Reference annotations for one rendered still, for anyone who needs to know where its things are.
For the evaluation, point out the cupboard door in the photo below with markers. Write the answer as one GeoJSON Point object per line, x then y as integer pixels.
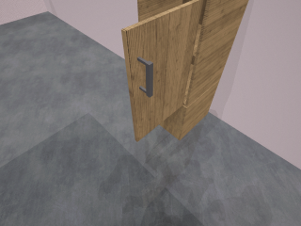
{"type": "Point", "coordinates": [168, 41]}

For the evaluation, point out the handle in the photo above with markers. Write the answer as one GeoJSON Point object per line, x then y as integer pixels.
{"type": "Point", "coordinates": [149, 76]}

